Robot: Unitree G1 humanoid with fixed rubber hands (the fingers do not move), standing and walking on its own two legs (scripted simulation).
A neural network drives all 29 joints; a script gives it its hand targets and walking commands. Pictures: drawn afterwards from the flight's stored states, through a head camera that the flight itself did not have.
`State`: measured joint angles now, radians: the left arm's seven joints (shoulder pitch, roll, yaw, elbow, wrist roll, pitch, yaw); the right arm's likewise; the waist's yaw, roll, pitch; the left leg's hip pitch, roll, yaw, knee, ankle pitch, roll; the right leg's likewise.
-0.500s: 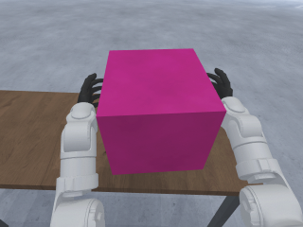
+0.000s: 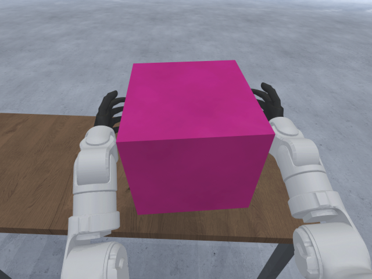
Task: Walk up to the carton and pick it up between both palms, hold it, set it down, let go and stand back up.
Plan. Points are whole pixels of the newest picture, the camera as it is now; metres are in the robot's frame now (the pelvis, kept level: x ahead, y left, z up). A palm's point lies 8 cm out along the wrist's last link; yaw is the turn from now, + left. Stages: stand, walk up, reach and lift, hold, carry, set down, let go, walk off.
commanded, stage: hold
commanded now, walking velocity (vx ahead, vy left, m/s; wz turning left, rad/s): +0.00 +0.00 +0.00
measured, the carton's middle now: (189, 133) +0.40 +0.01 +0.15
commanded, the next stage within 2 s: none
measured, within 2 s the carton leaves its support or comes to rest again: neither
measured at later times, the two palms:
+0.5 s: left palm (106, 128) +0.35 +0.17 +0.20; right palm (272, 119) +0.37 -0.17 +0.21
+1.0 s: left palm (103, 130) +0.35 +0.18 +0.20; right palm (269, 124) +0.36 -0.16 +0.21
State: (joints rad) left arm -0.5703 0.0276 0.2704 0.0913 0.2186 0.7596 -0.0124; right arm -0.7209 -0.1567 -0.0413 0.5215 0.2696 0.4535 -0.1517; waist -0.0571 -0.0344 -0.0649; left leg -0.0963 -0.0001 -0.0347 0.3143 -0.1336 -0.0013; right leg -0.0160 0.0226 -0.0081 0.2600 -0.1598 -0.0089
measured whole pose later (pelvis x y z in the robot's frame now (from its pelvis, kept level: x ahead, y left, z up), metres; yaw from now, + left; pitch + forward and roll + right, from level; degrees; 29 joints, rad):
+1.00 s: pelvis -0.01 +0.01 +0.00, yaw +0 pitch -5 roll -1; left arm -0.58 0.02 0.27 0.08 0.23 0.76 -0.01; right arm -0.71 -0.14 -0.07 0.51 0.25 0.44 -0.15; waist -0.06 -0.04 -0.05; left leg -0.11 -0.01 -0.02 0.32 -0.13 0.01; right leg -0.03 0.01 0.00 0.26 -0.15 0.00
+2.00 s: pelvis +0.00 +0.01 +0.00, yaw +0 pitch -5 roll -1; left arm -0.57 0.02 0.28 0.09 0.23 0.75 -0.02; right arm -0.71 -0.14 -0.06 0.52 0.25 0.45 -0.15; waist -0.07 -0.05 -0.05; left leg -0.10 -0.01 -0.02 0.32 -0.13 0.01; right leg -0.02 0.01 0.00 0.26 -0.15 0.00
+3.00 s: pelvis +0.00 +0.01 +0.00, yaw -1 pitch -6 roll -1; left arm -0.56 0.01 0.29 0.06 0.24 0.72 -0.03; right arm -0.69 -0.13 -0.06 0.49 0.23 0.41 -0.14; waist -0.07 -0.04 -0.03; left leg -0.08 -0.01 -0.02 0.33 -0.14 0.01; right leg 0.00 0.02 0.00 0.27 -0.16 0.00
